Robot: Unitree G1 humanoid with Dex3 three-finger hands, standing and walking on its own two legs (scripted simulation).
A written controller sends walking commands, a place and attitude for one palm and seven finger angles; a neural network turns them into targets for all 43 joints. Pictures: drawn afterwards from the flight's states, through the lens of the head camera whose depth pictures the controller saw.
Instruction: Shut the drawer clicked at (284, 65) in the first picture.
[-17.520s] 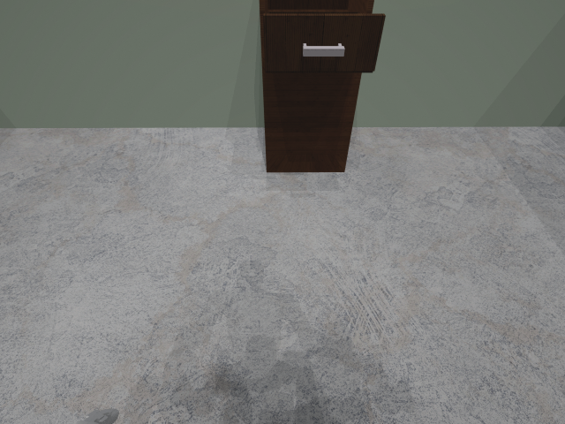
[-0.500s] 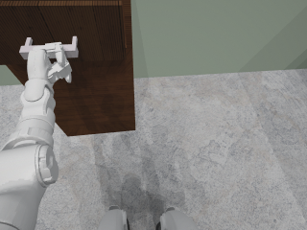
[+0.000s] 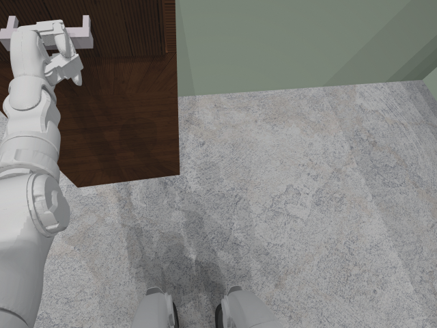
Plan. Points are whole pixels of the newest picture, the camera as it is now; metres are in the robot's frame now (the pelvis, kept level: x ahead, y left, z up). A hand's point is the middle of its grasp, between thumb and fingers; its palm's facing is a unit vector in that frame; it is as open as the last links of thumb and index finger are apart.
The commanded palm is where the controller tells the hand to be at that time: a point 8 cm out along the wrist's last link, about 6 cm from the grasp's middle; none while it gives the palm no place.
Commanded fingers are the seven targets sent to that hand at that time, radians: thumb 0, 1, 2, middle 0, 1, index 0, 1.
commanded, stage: push the drawer shut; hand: left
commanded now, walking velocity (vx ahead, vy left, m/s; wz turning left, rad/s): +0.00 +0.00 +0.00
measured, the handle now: (49, 30) +0.64 +0.22 +0.10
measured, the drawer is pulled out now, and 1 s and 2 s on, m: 0.01 0.00 0.00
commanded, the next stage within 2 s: pull the fist back off the drawer in 0.36 s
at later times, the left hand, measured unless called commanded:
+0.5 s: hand (67, 52) +0.58 +0.18 +0.10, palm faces +0.07 -1.00 -0.04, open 2.9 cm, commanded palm +0.61 +0.19 +0.10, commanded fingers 0.00 0.90 0.90 -1.40 -1.60 -1.40 -1.60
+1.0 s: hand (73, 55) +0.57 +0.17 +0.10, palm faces +0.08 -1.00 -0.01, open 3.0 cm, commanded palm +0.54 +0.20 +0.10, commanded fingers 0.00 0.90 0.90 -1.40 -1.60 -1.40 -1.60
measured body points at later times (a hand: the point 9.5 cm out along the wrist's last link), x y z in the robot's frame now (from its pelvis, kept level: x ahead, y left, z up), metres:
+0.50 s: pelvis -0.02 +0.01 -0.02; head +0.15 +0.05 +0.40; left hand +0.57 +0.24 +0.11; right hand -0.09 -0.25 -0.10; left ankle +0.04 +0.09 -0.67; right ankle -0.01 -0.11 -0.67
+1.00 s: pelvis -0.02 +0.01 -0.01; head +0.14 +0.04 +0.41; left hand +0.56 +0.23 +0.10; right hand -0.09 -0.24 -0.10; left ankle +0.04 +0.09 -0.67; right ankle -0.01 -0.11 -0.67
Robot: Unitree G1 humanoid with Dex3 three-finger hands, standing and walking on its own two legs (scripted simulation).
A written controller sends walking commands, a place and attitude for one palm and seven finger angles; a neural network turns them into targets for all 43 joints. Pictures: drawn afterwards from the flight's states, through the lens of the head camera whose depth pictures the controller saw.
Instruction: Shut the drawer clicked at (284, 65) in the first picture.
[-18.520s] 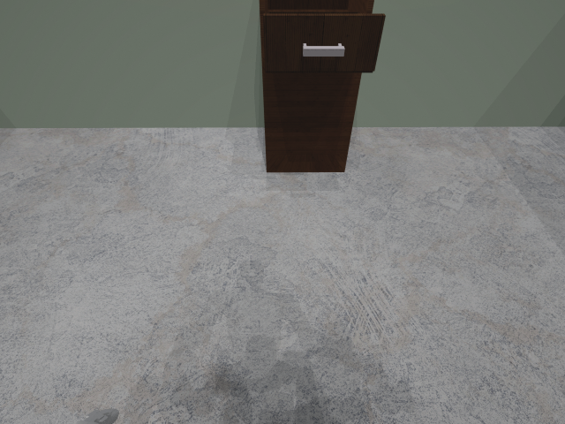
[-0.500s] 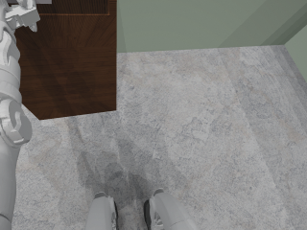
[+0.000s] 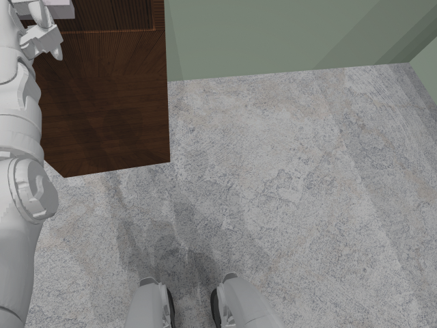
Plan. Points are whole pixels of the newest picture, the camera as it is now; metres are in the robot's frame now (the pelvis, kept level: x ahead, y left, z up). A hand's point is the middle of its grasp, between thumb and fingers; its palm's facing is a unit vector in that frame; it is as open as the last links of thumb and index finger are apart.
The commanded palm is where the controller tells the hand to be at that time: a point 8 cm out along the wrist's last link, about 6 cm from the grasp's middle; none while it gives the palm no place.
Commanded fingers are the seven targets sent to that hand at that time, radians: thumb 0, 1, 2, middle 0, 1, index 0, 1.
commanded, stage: pull the fist back off the drawer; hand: left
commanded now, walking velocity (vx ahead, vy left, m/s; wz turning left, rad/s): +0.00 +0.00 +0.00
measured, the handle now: out of the picture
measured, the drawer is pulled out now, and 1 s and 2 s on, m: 0.00 0.00 0.00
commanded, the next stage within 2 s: draw the hand back to the body in 0.16 s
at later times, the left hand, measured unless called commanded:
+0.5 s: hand (31, 61) +0.51 +0.19 +0.13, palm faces +0.09 -1.00 -0.02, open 3.3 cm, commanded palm +0.47 +0.23 +0.14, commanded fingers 0.00 0.90 0.90 -1.40 -1.60 -1.40 -1.60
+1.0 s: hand out of the picture +0.33 +0.21 +0.18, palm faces +0.27 -0.93 -0.23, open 3.3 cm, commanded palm +0.29 +0.25 +0.21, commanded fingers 0.00 0.90 0.90 -1.40 -1.60 -1.40 -1.60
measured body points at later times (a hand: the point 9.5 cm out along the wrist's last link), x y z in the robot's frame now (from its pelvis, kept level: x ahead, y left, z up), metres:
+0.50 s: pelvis +0.07 -0.01 +0.04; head +0.15 +0.00 +0.49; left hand +0.50 +0.25 +0.13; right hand +0.09 -0.27 -0.07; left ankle +0.05 +0.08 -0.65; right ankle +0.01 -0.12 -0.65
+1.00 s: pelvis +0.04 -0.02 +0.08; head +0.03 -0.04 +0.53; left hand +0.31 +0.26 +0.20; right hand +0.23 -0.24 -0.01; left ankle +0.05 +0.08 -0.66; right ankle +0.01 -0.12 -0.66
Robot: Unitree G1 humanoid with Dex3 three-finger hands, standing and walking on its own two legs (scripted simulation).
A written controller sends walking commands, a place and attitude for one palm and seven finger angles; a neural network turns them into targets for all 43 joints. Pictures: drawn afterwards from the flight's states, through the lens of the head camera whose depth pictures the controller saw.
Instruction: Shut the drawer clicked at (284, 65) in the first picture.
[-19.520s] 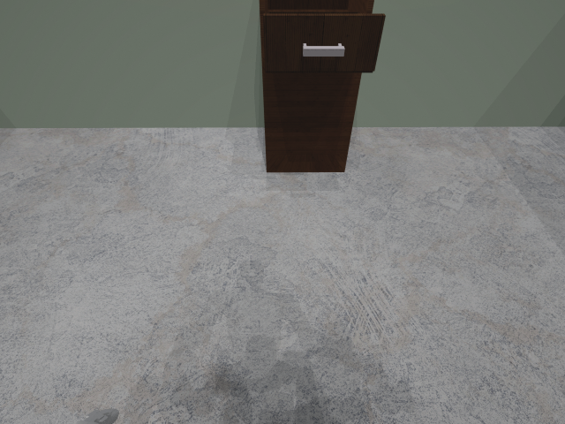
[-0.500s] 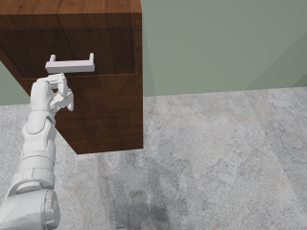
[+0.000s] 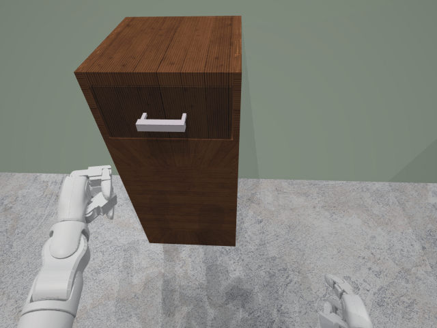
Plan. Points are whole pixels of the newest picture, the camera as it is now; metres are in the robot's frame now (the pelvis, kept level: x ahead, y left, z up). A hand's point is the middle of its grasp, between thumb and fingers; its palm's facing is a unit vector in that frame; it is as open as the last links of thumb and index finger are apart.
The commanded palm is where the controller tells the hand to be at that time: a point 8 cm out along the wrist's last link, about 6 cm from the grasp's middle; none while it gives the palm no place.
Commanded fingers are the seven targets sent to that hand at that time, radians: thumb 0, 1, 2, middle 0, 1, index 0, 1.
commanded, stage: draw the hand back to the body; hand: left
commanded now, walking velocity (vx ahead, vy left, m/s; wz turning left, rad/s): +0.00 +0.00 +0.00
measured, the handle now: (162, 120) +0.64 +0.21 +0.03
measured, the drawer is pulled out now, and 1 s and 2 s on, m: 0.00 0.00 0.00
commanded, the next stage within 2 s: step back with the hand held close in 0.64 s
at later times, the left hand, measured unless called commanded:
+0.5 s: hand (50, 250) +0.18 +0.23 +0.17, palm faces +0.38 -0.83 -0.40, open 3.3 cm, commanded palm +0.13 +0.27 +0.18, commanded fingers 0.00 0.90 0.90 -1.40 -1.60 -1.40 -1.60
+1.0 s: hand (57, 236) +0.20 +0.24 +0.16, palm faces +0.30 -0.83 -0.48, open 3.3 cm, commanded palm +0.14 +0.28 +0.18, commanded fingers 0.00 0.90 0.90 -1.40 -1.60 -1.40 -1.60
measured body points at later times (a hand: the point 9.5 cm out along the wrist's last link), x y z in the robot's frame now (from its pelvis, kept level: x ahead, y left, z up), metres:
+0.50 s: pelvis +0.00 -0.01 +0.01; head -0.03 -0.04 +0.46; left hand +0.15 +0.27 +0.19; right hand +0.19 -0.24 -0.07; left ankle +0.02 +0.10 -0.73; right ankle -0.03 -0.10 -0.73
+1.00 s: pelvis +0.01 +0.00 +0.01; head +0.02 -0.02 +0.46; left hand +0.18 +0.28 +0.19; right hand +0.19 -0.24 -0.08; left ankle +0.02 +0.10 -0.73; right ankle -0.03 -0.10 -0.73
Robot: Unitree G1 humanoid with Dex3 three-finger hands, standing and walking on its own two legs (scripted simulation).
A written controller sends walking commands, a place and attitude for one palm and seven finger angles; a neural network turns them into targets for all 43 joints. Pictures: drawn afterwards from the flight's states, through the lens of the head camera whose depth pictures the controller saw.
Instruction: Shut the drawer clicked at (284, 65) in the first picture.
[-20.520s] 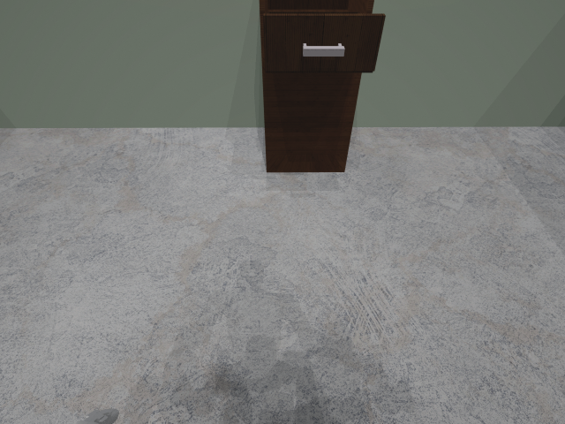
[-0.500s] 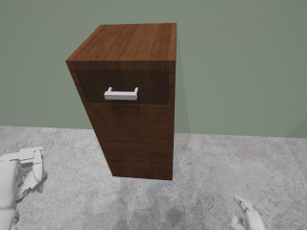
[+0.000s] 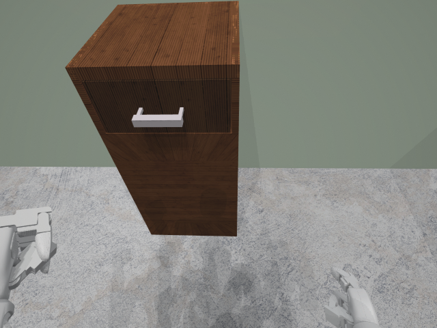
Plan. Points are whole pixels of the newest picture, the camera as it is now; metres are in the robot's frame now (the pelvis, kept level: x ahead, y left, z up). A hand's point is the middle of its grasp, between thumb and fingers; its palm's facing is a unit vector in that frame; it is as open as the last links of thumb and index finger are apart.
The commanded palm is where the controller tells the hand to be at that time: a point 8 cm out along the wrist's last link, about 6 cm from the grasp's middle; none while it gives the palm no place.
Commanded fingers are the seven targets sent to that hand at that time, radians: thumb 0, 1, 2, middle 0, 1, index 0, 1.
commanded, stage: step back with the hand held close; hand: left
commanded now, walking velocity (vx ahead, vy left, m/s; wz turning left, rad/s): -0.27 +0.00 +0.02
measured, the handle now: (159, 115) +0.63 +0.21 +0.02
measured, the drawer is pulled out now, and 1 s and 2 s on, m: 0.00 0.00 0.00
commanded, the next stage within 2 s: stop stepping back and stand still in 0.98 s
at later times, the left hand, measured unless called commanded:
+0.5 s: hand out of the picture +0.10 +0.26 +0.15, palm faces +0.35 -0.82 -0.45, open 3.3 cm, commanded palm +0.05 +0.31 +0.17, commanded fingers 0.00 0.90 0.90 -1.40 -1.60 -1.40 -1.60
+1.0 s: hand out of the picture +0.05 +0.25 +0.16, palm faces +0.27 -0.84 -0.47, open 3.3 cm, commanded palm -0.03 +0.30 +0.17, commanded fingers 0.00 0.90 0.90 -1.40 -1.60 -1.40 -1.60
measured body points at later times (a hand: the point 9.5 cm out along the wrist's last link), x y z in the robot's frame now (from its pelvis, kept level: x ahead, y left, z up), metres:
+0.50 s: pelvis -0.08 +0.02 -0.01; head -0.06 +0.03 +0.44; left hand +0.08 +0.30 +0.17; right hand +0.10 -0.22 -0.09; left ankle +0.02 +0.10 -0.74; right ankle -0.03 -0.11 -0.74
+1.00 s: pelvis -0.16 +0.02 -0.02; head -0.13 +0.04 +0.43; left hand +0.02 +0.29 +0.19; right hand +0.04 -0.20 -0.09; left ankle +0.02 +0.10 -0.74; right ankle -0.23 -0.09 -0.74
